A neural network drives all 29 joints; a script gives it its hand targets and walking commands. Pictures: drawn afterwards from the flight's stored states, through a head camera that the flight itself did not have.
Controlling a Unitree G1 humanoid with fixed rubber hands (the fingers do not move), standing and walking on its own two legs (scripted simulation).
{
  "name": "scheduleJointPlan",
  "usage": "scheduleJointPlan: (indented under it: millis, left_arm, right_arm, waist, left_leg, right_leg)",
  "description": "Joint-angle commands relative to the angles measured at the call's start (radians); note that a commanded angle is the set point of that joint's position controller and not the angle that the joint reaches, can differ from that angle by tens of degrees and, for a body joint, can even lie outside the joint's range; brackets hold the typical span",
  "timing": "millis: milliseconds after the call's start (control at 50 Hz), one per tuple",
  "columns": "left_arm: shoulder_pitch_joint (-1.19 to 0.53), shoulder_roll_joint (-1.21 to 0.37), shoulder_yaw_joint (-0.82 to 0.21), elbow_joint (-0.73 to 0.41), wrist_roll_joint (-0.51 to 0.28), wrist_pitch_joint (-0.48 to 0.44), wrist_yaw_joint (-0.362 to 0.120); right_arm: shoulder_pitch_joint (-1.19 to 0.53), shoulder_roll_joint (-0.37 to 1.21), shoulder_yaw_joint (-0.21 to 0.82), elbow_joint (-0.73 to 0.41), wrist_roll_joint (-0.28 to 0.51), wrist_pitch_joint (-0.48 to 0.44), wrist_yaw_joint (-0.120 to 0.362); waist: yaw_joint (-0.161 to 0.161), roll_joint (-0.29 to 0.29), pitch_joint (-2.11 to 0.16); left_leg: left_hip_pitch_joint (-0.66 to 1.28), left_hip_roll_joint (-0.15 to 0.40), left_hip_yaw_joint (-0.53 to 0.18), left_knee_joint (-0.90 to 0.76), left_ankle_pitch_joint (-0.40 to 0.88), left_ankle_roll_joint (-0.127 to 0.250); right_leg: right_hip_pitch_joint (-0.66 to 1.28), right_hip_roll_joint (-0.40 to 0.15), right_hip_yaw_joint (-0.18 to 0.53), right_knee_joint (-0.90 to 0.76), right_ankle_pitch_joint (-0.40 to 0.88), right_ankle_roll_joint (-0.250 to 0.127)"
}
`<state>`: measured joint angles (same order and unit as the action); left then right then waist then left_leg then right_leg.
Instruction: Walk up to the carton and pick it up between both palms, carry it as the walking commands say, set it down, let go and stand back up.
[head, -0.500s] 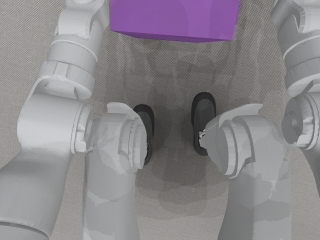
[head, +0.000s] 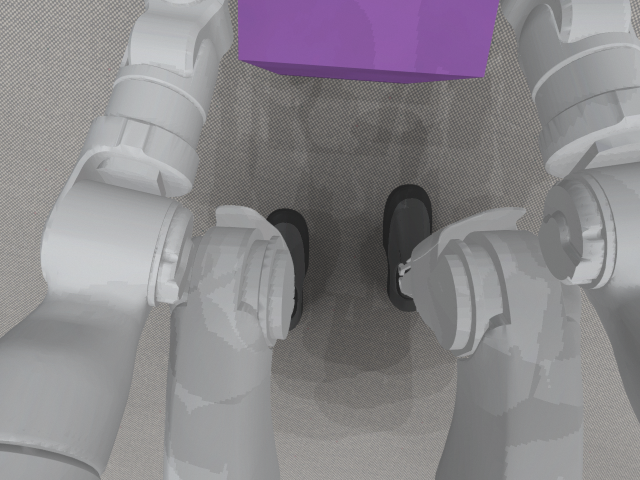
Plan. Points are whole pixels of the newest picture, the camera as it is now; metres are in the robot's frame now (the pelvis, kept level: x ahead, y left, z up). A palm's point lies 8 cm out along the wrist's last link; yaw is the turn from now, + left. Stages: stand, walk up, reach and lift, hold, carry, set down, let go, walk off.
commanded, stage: reach and lift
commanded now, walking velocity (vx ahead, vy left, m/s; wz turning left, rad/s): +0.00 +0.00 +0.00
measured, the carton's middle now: out of the picture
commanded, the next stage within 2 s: none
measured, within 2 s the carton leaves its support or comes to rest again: leaves its support in 0.62 s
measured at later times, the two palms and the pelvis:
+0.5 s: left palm out of the picture +0.54 +0.12 -0.20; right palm out of the picture +0.56 -0.15 -0.18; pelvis +0.00 +0.00 -0.01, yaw +1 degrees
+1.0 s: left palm out of the picture +0.53 +0.12 -0.13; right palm out of the picture +0.54 -0.15 -0.13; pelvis -0.02 +0.00 -0.01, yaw +1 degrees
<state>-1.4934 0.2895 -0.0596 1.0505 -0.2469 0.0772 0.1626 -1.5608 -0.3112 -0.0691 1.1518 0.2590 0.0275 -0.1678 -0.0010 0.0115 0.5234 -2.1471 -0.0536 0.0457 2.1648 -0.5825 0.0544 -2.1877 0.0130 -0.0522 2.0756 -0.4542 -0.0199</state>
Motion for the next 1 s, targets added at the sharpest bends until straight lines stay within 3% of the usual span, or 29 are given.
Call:
scheduleJointPlan:
  millis: [0, 20, 60, 100, 120, 220, 300, 320, 340, 360, 440, 460, 480, 500, 540, 600, 660, 700, 720, 760, 780, 800, 820, 860, 880, 900, 920, 960, 980]
  left_arm:
    - [-0.66, -0.878, -0.172, -0.246, 0.016, -0.022, -0.259]
    - [-0.643, -0.902, -0.16, -0.227, 0.03, -0.015, -0.275]
    - [-0.666, -0.94, -0.153, -0.27, 0.039, -0.002, -0.298]
    - [-0.675, -0.956, -0.157, -0.281, 0.03, 0.013, -0.315]
    - [-0.672, -0.948, -0.159, -0.273, 0.041, 0.013, -0.318]
    - [-0.688, -1.008, -0.211, -0.329, 0.012, 0.033, -0.325]
    - [-0.761, -1.005, -0.247, -0.408, -0.023, 0.029, -0.311]
    - [-0.767, -1.011, -0.266, -0.434, -0.044, 0.031, -0.307]
    - [-0.779, -1.012, -0.273, -0.459, -0.043, 0.029, -0.299]
    - [-0.773, -1.035, -0.283, -0.457, -0.052, 0.031, -0.294]
    - [-0.845, -1.01, -0.294, -0.607, -0.089, 0.034, -0.259]
    - [-0.876, -1.012, -0.296, -0.624, -0.103, 0.034, -0.254]
    - [-0.878, -1.005, -0.288, -0.64, -0.102, 0.036, -0.251]
    - [-0.901, -1.016, -0.311, -0.677, -0.115, 0.036, -0.247]
    - [-0.903, -1.035, -0.306, -0.704, -0.12, 0.049, -0.234]
    - [-0.963, -1.027, -0.258, -0.731, -0.109, 0.064, -0.233]
    - [-1.025, -1.041, -0.241, -0.746, -0.107, 0.074, -0.235]
    - [-0.996, -1.042, -0.193, -0.683, -0.065, 0.088, -0.24]
    - [-0.998, -1.046, -0.18, -0.656, -0.06, 0.096, -0.244]
    - [-0.954, -1.044, -0.149, -0.59, -0.028, 0.112, -0.251]
    - [-0.966, -1.08, -0.15, -0.618, -0.025, 0.119, -0.261]
    - [-0.947, -1.087, -0.133, -0.545, -0.01, 0.134, -0.267]
    - [-0.947, -1.114, -0.139, -0.543, -0.008, 0.142, -0.27]
    - [-0.921, -1.126, -0.124, -0.498, 0.007, 0.167, -0.279]
    - [-0.94, -1.126, -0.132, -0.539, 0.011, 0.169, -0.28]
    - [-0.93, -1.139, -0.128, -0.506, 0.014, 0.182, -0.281]
    - [-0.941, -1.168, -0.14, -0.564, 0.006, 0.189, -0.28]
    - [-0.97, -1.177, -0.163, -0.602, -0.012, 0.194, -0.274]
    - [-0.964, -1.175, -0.154, -0.624, -0.009, 0.199, -0.272]
  right_arm:
    - [-0.303, 1.009, 0.057, -0.033, -0.116, 0.046, 0.252]
    - [-0.29, 1.036, 0.05, -0.042, -0.129, 0.056, 0.267]
    - [-0.294, 1.074, 0.061, -0.068, -0.137, 0.071, 0.29]
    - [-0.283, 1.095, 0.064, -0.072, -0.144, 0.088, 0.302]
    - [-0.269, 1.126, 0.064, -0.077, -0.141, 0.094, 0.31]
    - [-0.292, 1.165, 0.091, -0.128, -0.118, 0.106, 0.325]
    - [-0.323, 1.179, 0.136, -0.153, -0.083, 0.112, 0.315]
    - [-0.321, 1.181, 0.14, -0.183, -0.087, 0.114, 0.311]
    - [-0.359, 1.184, 0.147, -0.199, -0.062, 0.11, 0.306]
    - [-0.345, 1.174, 0.158, -0.194, -0.067, 0.112, 0.303]
    - [-0.419, 1.191, 0.207, -0.339, -0.025, 0.126, 0.271]
    - [-0.427, 1.209, 0.21, -0.327, -0.027, 0.134, 0.265]
    - [-0.43, 1.213, 0.214, -0.339, -0.023, 0.139, 0.259]
    - [-0.449, 1.218, 0.224, -0.39, -0.014, 0.138, 0.253]
    - [-0.469, 1.226, 0.237, -0.425, -0.011, 0.147, 0.242]
    - [-0.503, 1.249, 0.214, -0.447, -0.033, 0.176, 0.239]
    - [-0.513, 1.28, 0.198, -0.433, -0.052, 0.199, 0.242]
    - [-0.524, 1.293, 0.163, -0.408, -0.081, 0.215, 0.247]
    - [-0.553, 1.285, 0.156, -0.425, -0.086, 0.219, 0.249]
    - [-0.551, 1.292, 0.125, -0.411, -0.104, 0.227, 0.255]
    - [-0.578, 1.295, 0.129, -0.45, -0.103, 0.228, 0.26]
    - [-0.599, 1.299, 0.13, -0.436, -0.106, 0.233, 0.262]
    - [-0.619, 1.28, 0.123, -0.47, -0.117, 0.228, 0.261]
    - [-0.664, 1.279, 0.128, -0.495, -0.117, 0.238, 0.265]
    - [-0.679, 1.276, 0.138, -0.527, -0.108, 0.24, 0.265]
    - [-0.709, 1.263, 0.135, -0.536, -0.11, 0.241, 0.265]
    - [-0.725, 1.277, 0.149, -0.578, -0.102, 0.246, 0.26]
    - [-0.7, 1.286, 0.154, -0.572, -0.094, 0.256, 0.257]
    - [-0.703, 1.292, 0.161, -0.588, -0.089, 0.264, 0.257]
  waist:
    - [-0.1, 0.049, -1.41]
    - [-0.114, 0.037, -1.382]
    - [-0.098, 0.04, -1.391]
    - [-0.119, 0.027, -1.388]
    - [-0.1, 0.029, -1.395]
    - [-0.11, 0.041, -1.51]
    - [-0.103, 0.043, -1.634]
    - [-0.124, 0.036, -1.682]
    - [-0.096, 0.065, -1.737]
    - [-0.113, 0.072, -1.755]
    - [-0.103, 0.03, -2.046]
    - [-0.119, 0.011, -2.073]
    - [-0.101, 0.013, -2.1]
    - [-0.116, 0.017, -2.151]
    - [-0.106, 0.01, -2.225]
    - [-0.105, -0.019, -2.235]
    - [-0.098, -0.018, -2.218]
    - [-0.075, -0.022, -2.131]
    - [-0.095, -0.041, -2.106]
    - [-0.063, -0.046, -2.008]
    - [-0.067, -0.04, -2.041]
    - [-0.063, -0.042, -1.997]
    - [-0.084, -0.036, -2.017]
    - [-0.062, -0.038, -2.019]
    - [-0.054, -0.025, -2.065]
    - [-0.069, -0.029, -2.057]
    - [-0.057, -0.011, -2.159]
    - [-0.084, -0.009, -2.226]
    - [-0.068, 0.0, -2.26]
  left_leg:
    - [0.452, -0.056, -0.105, -0.152, 0.297, -0.073]
    - [0.433, -0.055, -0.105, -0.161, 0.278, -0.07]
    - [0.413, -0.06, -0.089, -0.143, 0.265, -0.07]
    - [0.407, -0.063, -0.085, -0.146, 0.244, -0.068]
    - [0.419, -0.062, -0.079, -0.148, 0.253, -0.065]
    - [0.496, -0.071, -0.086, -0.132, 0.331, -0.059]
    - [0.562, -0.069, -0.069, -0.122, 0.371, -0.066]
    - [0.607, -0.072, -0.08, -0.131, 0.4, -0.067]
    - [0.647, -0.076, -0.074, -0.134, 0.435, -0.068]
    - [0.663, -0.075, -0.073, -0.129, 0.443, -0.075]
    - [0.786, -0.082, -0.056, -0.122, 0.524, -0.074]
    - [0.782, -0.088, -0.052, -0.118, 0.504, -0.069]
    - [0.803, -0.09, -0.048, -0.127, 0.519, -0.069]
    - [0.825, -0.09, -0.047, -0.131, 0.524, -0.072]
    - [0.855, -0.096, -0.04, -0.134, 0.534, -0.068]
    - [0.808, -0.098, -0.023, -0.154, 0.444, -0.061]
    - [0.8, -0.092, -0.015, -0.182, 0.39, -0.061]
    - [0.743, -0.089, -0.011, -0.208, 0.301, -0.044]
    - [0.717, -0.09, -0.013, -0.215, 0.249, -0.038]
    - [0.682, -0.084, -0.014, -0.243, 0.192, -0.031]
    - [0.687, -0.087, -0.012, -0.251, 0.17, -0.03]
    - [0.664, -0.087, -0.013, -0.258, 0.141, -0.028]
    - [0.659, -0.085, -0.018, -0.261, 0.117, -0.029]
    - [0.674, -0.087, -0.021, -0.277, 0.101, -0.029]
    - [0.697, -0.085, -0.019, -0.266, 0.121, -0.033]
    - [0.702, -0.088, -0.032, -0.281, 0.125, -0.029]
    - [0.78, -0.097, -0.035, -0.287, 0.159, -0.031]
    - [0.811, -0.099, -0.033, -0.27, 0.2, -0.037]
    - [0.835, -0.097, -0.03, -0.266, 0.224, -0.04]
  right_leg:
    - [0.575, 0.109, 0.02, 0.024, 0.216, -0.015]
    - [0.573, 0.111, 0.011, 0.022, 0.213, -0.012]
    - [0.572, 0.111, 0.017, 0.027, 0.196, -0.015]
    - [0.605, 0.107, 0.018, 0.028, 0.203, -0.011]
    - [0.588, 0.111, 0.018, 0.032, 0.214, -0.009]
    - [0.631, 0.113, 0.017, 0.05, 0.265, -0.011]
    - [0.694, 0.113, 0.023, 0.052, 0.309, -0.011]
    - [0.715, 0.121, 0.018, 0.051, 0.332, -0.011]
    - [0.731, 0.121, 0.018, 0.054, 0.347, -0.01]
    - [0.738, 0.121, 0.022, 0.052, 0.356, -0.016]
    - [0.93, 0.129, 0.025, 0.038, 0.461, -0.003]
    - [0.943, 0.126, 0.025, 0.036, 0.454, -0.002]
    - [0.981, 0.124, 0.025, 0.033, 0.471, 0.002]
    - [0.986, 0.128, 0.022, 0.025, 0.479, 0.002]
    - [1.028, 0.131, 0.028, 0.019, 0.486, 0.0]
    - [1.078, 0.127, 0.039, -0.014, 0.432, -0.005]
    - [1.069, 0.126, 0.044, -0.036, 0.382, -0.013]
    - [1.01, 0.123, 0.04, -0.053, 0.297, -0.009]
    - [1.005, 0.121, 0.038, -0.068, 0.251, -0.013]
    - [0.938, 0.122, 0.032, -0.079, 0.195, -0.015]
    - [0.965, 0.122, 0.036, -0.086, 0.17, -0.018]
    - [0.943, 0.12, 0.037, -0.101, 0.139, -0.017]
    - [0.944, 0.121, 0.034, -0.094, 0.131, -0.022]
    - [0.942, 0.12, 0.031, -0.107, 0.114, -0.023]
    - [0.971, 0.119, 0.036, -0.101, 0.134, -0.021]
    - [0.956, 0.123, 0.028, -0.105, 0.134, -0.017]
    - [0.994, 0.122, 0.023, -0.102, 0.158, -0.013]
    - [1.027, 0.123, 0.025, -0.107, 0.194, -0.018]
    - [1.033, 0.124, 0.025, -0.104, 0.213, -0.016]
